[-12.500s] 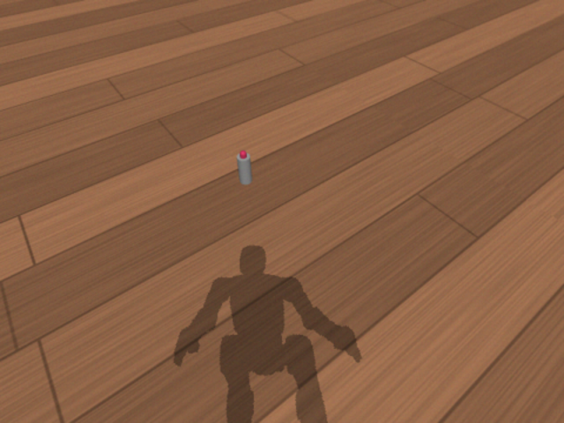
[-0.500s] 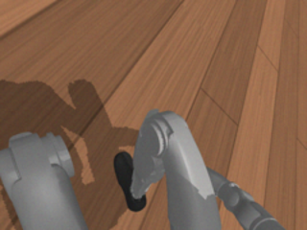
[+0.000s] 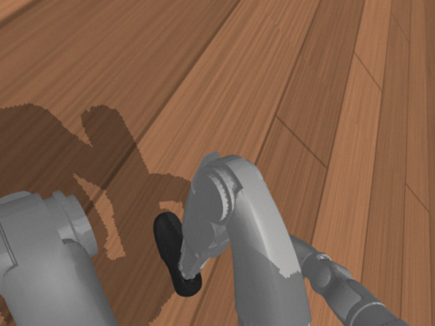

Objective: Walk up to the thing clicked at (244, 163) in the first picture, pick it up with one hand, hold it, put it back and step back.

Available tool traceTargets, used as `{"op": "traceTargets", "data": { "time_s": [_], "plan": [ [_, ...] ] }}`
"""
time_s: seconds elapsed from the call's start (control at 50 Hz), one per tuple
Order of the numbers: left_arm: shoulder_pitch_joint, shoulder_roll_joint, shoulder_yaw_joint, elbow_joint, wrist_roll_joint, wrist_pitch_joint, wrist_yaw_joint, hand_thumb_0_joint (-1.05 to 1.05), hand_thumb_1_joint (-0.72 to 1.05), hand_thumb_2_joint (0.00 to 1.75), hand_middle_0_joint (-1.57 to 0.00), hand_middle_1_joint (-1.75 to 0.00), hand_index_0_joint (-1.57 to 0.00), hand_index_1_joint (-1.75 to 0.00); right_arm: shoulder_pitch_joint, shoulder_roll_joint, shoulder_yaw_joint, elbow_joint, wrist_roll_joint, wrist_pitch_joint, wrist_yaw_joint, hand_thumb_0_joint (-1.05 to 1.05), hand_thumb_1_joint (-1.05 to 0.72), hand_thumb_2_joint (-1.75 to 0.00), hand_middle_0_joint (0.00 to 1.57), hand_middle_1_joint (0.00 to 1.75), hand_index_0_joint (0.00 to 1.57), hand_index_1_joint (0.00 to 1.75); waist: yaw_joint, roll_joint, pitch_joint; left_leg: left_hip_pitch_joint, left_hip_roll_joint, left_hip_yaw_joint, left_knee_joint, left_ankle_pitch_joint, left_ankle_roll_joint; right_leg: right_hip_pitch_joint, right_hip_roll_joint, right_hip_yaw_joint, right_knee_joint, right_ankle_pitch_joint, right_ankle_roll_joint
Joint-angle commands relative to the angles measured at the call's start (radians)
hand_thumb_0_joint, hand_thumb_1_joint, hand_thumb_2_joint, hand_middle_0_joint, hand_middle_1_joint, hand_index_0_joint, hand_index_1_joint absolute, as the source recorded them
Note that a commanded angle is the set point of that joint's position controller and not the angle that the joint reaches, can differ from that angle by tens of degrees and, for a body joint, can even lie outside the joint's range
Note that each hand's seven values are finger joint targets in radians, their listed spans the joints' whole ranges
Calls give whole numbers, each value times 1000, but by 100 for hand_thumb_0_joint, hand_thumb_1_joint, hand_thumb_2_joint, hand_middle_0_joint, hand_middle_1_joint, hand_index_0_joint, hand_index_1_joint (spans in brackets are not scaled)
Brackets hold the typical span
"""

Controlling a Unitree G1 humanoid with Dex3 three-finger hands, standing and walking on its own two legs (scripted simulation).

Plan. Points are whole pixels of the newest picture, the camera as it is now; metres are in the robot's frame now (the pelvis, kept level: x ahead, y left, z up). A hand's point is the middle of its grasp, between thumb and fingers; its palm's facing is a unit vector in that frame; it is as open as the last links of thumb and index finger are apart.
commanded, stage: close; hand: left
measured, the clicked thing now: out of the picture +0.45 +0.29 -0.18
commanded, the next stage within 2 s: settle in 0.44 s
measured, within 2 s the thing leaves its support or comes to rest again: leaves its support in 0.38 s
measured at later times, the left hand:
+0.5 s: hand out of the picture +0.44 +0.30 -0.15, palm faces +0.37 -0.93 +0.00, open 9.7 cm
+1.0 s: hand out of the picture +0.44 +0.31 -0.11, palm faces +0.35 -0.94 +0.00, open 10.2 cm
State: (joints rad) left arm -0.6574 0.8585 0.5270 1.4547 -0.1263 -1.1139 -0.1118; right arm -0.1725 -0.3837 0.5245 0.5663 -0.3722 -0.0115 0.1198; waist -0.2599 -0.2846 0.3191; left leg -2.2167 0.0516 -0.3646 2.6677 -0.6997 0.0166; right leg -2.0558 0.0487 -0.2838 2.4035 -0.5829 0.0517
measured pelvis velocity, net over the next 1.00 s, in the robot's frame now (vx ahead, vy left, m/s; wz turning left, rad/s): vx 0.00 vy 0.00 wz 0.01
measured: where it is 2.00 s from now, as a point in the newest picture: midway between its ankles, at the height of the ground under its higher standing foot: (133, 297)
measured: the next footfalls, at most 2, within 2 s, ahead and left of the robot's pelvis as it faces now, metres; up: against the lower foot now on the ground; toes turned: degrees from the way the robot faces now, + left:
none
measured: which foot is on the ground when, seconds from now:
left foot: down 0.00-1.00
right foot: down 0.00-1.00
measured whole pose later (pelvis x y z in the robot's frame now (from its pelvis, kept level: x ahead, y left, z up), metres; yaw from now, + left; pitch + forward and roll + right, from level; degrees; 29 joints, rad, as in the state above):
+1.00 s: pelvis +0.00 +0.00 +0.01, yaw +1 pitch +15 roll -16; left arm -0.65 0.78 0.49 1.21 -0.11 -0.95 -0.10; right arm -0.11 -0.36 0.43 0.57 -0.32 0.04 0.13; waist -0.23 -0.22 0.24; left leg -2.23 0.05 -0.33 2.62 -0.70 0.01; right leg -2.08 0.04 -0.26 2.38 -0.60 0.04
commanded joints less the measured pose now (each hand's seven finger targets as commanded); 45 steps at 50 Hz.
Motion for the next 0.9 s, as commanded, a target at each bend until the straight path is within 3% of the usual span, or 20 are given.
{"op": "traceTargets", "data": {
  "time_s": [0.0, 0.12, 0.22, 0.24, 0.34, 0.5, 0.6, 0.72, 0.76, 0.82, 0.84, 0.88],
  "plan": [
    [-192, 149, -12, -109, -5, -58, 3, 0, 25, 53, -46, -43, -45, -44, 38, -358, -124, -14, 6, 20, -19, 0, -86, -89, 20, 30, 20, 30, -111, 550, -561, 391, 46, 65, -341, 117, -41, 254, 45, -73, -163, 154, -51],
    [-220, 167, -3, -122, 12, -50, 36, 0, 42, 64, -58, -54, -56, -55, 32, -356, -122, -24, 2, 30, -14, 0, -86, -89, 20, 30, 20, 30, -105, 574, -533, 384, 48, 55, -360, 100, -47, 236, 44, -79, -159, 132, -55],
    [-262, 175, -16, -140, 32, -53, 55, 0, 54, 75, -68, -65, -66, -66, 31, -351, -121, -28, 1, 36, -11, 0, -86, -89, 20, 30, 20, 30, -122, 580, -535, 386, 49, 59, -362, 71, -44, 232, 47, -78, -168, 112, -54],
    [-258, 174, -17, -136, 33, -50, 57, 0, 48, 77, -74, -71, -72, -72, 26, -350, -122, -26, 2, 36, -11, 0, -86, -89, 20, 30, 20, 30, -118, 576, -532, 379, 49, 61, -358, 65, -42, 228, 47, -75, -169, 110, -53],
    [-273, 176, -9, -146, 22, -51, 66, 0, 48, 92, -92, -89, -90, -91, 31, -352, -125, -27, 5, 36, -11, 0, -87, -89, 20, 30, 20, 30, -118, 566, -553, 389, 48, 66, -353, 74, -38, 239, 46, -69, -177, 119, -52],
    [-253, 121, -61, -129, 24, -30, 45, 0, 47, 115, -116, -117, -115, -119, 43, -352, -133, -17, 11, 37, -9, 0, -87, -90, 20, 30, 20, 30, -126, 561, -555, 389, 45, 66, -356, 86, -41, 231, 46, -72, -178, 130, -54],
    [-263, 161, -16, -164, -4, -32, 45, 0, 35, 128, -123, -134, -122, -137, 53, -349, -129, -14, 17, 39, -9, 0, -89, -90, 20, 30, 20, 30, -101, 564, -595, 380, 40, 74, -343, 116, -37, 277, 51, -66, -180, 155, -55],
    [-293, 193, -11, -276, 19, -24, 36, 0, 32, 138, -133, -147, -132, -150, 65, -339, -145, -4, 18, 46, -12, 0, -89, -91, 20, 30, 20, 30, -93, 637, -629, 419, 43, 85, -354, 143, -44, 272, 45, -55, -175, 168, -61],
    [-268, 186, -1, -299, 23, -10, 33, 0, 28, 140, -136, -150, -135, -153, 74, -343, -160, -3, 20, 50, -12, 0, -89, -91, 20, 30, 20, 30, -84, 657, -653, 445, 44, 89, -362, 156, -49, 270, 43, -52, -174, 174, -62],
    [-235, 139, -22, -331, 21, 25, 24, 0, 25, 143, -139, -154, -138, -157, 85, -344, -183, -5, 29, 56, -11, 0, -89, -91, 20, 30, 20, 30, -78, 677, -666, 468, 46, 88, -383, 164, -54, 242, 37, -51, -170, 174, -64],
    [-216, 149, -4, -354, 19, 37, 24, 0, 27, 144, -138, -154, -137, -157, 93, -338, -189, -4, 35, 58, -11, 0, -89, -91, 20, 30, 20, 30, -60, 668, -682, 466, 45, 92, -386, 171, -53, 247, 36, -44, -172, 177, -66],
    [-199, 125, -14, -392, 12, 65, 18, 0, 21, 144, -140, -157, -140, -160, 103, -329, -203, -8, 46, 61, -11, 0, -89, -91, 20, 30, 20, 30, -45, 663, -706, 465, 42, 104, -391, 176, -50, 250, 36, -36, -179, 179, -67]
  ]
}}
